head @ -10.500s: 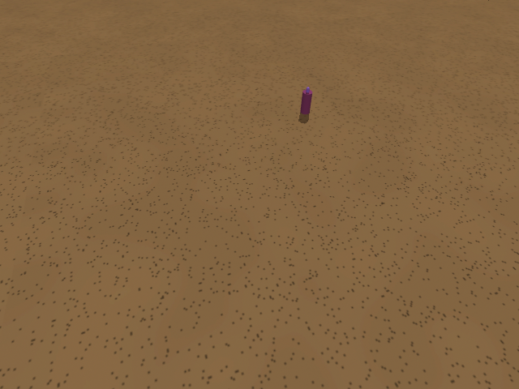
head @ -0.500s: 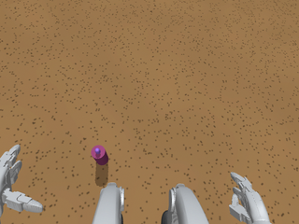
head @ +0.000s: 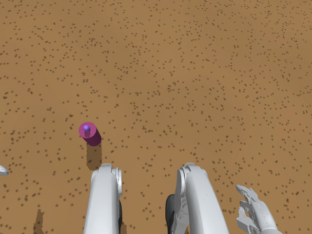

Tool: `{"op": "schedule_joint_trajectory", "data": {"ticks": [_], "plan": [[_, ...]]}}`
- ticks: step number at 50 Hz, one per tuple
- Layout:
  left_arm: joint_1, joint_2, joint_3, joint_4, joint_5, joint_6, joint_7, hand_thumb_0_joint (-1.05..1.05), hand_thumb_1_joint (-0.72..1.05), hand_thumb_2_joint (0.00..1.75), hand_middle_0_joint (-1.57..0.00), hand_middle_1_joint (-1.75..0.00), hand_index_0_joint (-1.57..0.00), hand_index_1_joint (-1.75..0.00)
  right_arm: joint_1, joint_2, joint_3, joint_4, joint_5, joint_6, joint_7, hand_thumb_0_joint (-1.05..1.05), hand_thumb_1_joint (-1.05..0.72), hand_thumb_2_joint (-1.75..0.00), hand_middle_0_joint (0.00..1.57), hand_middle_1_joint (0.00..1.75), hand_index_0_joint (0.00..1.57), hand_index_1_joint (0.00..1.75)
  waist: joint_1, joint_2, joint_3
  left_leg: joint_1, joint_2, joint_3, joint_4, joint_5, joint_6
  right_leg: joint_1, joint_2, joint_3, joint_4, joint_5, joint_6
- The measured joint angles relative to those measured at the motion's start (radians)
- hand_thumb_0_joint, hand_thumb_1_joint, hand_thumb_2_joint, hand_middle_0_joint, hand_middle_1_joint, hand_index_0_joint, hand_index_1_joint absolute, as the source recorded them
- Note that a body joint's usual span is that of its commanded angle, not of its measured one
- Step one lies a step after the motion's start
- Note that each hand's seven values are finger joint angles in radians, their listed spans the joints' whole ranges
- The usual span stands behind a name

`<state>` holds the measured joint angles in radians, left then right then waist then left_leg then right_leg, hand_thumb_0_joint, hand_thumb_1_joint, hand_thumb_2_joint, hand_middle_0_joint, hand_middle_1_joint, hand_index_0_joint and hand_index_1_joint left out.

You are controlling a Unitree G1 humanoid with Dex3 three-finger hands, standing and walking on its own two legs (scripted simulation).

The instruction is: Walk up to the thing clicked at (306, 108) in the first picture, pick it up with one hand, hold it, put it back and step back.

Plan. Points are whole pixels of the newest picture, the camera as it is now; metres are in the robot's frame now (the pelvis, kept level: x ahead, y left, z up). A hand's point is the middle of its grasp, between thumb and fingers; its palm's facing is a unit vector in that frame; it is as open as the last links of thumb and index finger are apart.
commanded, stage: go down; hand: left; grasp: from the side
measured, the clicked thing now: (90, 133) +0.45 +0.24 -0.39
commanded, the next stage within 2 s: approach in 1.06 s
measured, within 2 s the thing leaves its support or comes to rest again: neither
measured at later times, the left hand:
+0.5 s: hand out of the picture +0.36 +0.39 -0.08, palm faces +0.13 -0.99 -0.11, open 17.4 cm
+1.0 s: hand out of the picture +0.37 +0.40 -0.09, palm faces +0.12 -0.99 -0.10, open 17.6 cm
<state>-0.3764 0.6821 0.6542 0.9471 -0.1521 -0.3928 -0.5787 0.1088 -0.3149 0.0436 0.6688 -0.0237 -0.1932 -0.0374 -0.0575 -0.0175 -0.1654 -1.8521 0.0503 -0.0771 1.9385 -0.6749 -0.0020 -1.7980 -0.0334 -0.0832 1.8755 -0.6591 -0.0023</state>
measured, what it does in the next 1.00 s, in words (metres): lowers itself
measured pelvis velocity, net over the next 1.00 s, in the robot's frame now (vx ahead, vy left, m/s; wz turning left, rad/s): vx -0.02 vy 0.00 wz -0.04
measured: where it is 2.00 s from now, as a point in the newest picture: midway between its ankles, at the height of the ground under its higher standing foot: (144, 233)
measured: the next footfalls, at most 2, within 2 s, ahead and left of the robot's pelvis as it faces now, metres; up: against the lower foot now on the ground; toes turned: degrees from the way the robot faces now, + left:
none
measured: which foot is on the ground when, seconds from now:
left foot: down 0.00-1.00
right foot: down 0.00-1.00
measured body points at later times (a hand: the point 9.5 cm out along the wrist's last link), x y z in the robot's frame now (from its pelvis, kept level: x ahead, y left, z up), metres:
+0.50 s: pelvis -0.01 +0.00 -0.07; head +0.19 +0.06 +0.33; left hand +0.35 +0.44 -0.07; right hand +0.15 -0.27 -0.17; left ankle +0.07 +0.12 -0.45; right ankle +0.08 -0.13 -0.45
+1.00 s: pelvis -0.02 +0.00 -0.09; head +0.19 +0.07 +0.30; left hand +0.36 +0.45 -0.08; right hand +0.13 -0.28 -0.19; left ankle +0.07 +0.12 -0.45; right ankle +0.08 -0.13 -0.45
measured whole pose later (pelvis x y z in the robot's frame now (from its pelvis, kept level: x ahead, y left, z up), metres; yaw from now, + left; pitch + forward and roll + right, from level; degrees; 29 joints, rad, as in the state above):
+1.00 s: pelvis -0.02 +0.00 -0.09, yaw -2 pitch +32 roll -7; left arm -0.56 0.88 0.78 1.06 -0.19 -0.39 -0.73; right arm 0.11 -0.36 0.11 0.68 -0.04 -0.19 -0.03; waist -0.09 -0.03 -0.11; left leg -2.12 0.04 -0.11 2.24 -0.68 0.01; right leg -2.05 -0.04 -0.09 2.16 -0.67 0.01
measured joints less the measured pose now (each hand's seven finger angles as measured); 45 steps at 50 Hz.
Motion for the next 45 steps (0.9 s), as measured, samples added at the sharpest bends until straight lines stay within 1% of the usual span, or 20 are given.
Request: {"op": "schedule_joint_trajectory", "data": {"ticks": [5, 12, 16, 23, 30, 39, 45], "plan": [[-0.024, 0.035, 0.034, 0.030, -0.005, 0.004, -0.028, -0.01, -0.48, 0.08, -0.06, -0.08, -0.06, -0.08, -0.003, -0.010, 0.011, -0.004, 0.000, 0.004, 0.000, 0.01, -0.90, -0.90, 0.21, 0.30, 0.20, 0.30, -0.010, -0.001, 0.003, -0.050, 0.002, -0.005, 0.051, -0.006, 0.002, -0.049, 0.003, -0.002, 0.046, -0.002, 0.001], [-0.055, 0.068, 0.066, 0.039, -0.026, -0.010, -0.063, -0.01, -0.49, 0.07, -0.06, -0.07, -0.05, -0.07, 0.001, -0.019, 0.021, 0.010, -0.006, 0.004, 0.003, 0.01, -0.91, -0.90, 0.21, 0.30, 0.20, 0.30, -0.005, -0.010, 0.019, -0.107, -0.001, -0.009, 0.110, -0.009, 0.003, -0.103, 0.000, -0.001, 0.105, -0.008, 0.001], [-0.086, 0.090, 0.072, 0.056, -0.032, -0.015, -0.086, -0.01, -0.50, 0.06, -0.06, -0.06, -0.05, -0.06, -0.005, -0.021, 0.025, 0.017, -0.012, 0.000, 0.002, 0.01, -0.92, -0.90, 0.21, 0.30, 0.20, 0.30, -0.006, -0.013, 0.028, -0.139, -0.003, -0.014, 0.145, -0.011, 0.005, -0.132, -0.001, -0.004, 0.137, -0.009, 0.003], [-0.126, 0.113, 0.088, 0.071, -0.029, -0.007, -0.115, -0.01, -0.53, 0.06, -0.06, -0.06, -0.05, -0.06, -0.013, -0.026, 0.038, 0.016, -0.016, -0.002, 0.002, 0.01, -0.92, -0.90, 0.21, 0.30, 0.20, 0.30, -0.016, -0.008, 0.037, -0.184, -0.005, -0.020, 0.199, -0.013, 0.008, -0.172, -0.002, -0.005, 0.187, -0.010, 0.005], [-0.146, 0.141, 0.108, 0.095, -0.034, -0.002, -0.125, -0.01, -0.55, 0.06, -0.06, -0.06, -0.05, -0.06, -0.007, -0.029, 0.047, 0.014, -0.017, 0.001, 0.006, 0.01, -0.92, -0.90, 0.21, 0.30, 0.20, 0.30, -0.021, -0.008, 0.041, -0.215, -0.005, -0.021, 0.238, -0.011, 0.010, -0.203, -0.001, -0.004, 0.224, -0.007, 0.007], [-0.179, 0.170, 0.114, 0.110, -0.036, -0.002, -0.141, -0.01, -0.56, 0.06, -0.06, -0.06, -0.05, -0.06, 0.002, -0.033, 0.056, 0.018, -0.020, 0.002, 0.011, 0.01, -0.92, -0.90, 0.21, 0.30, 0.20, 0.30, -0.021, -0.018, 0.056, -0.251, -0.007, -0.027, 0.273, -0.002, 0.010, -0.238, -0.001, -0.006, 0.258, 0.001, 0.006], [-0.189, 0.187, 0.116, 0.116, -0.031, 0.004, -0.149, -0.01, -0.57, 0.06, -0.06, -0.06, -0.05, -0.07, 0.004, -0.037, 0.060, 0.015, -0.019, 0.001, 0.011, 0.01, -0.92, -0.90, 0.21, 0.30, 0.20, 0.30, -0.033, -0.016, 0.054, -0.266, -0.009, -0.031, 0.291, -0.006, 0.010, -0.249, -0.002, -0.009, 0.273, -0.003, 0.007]]}}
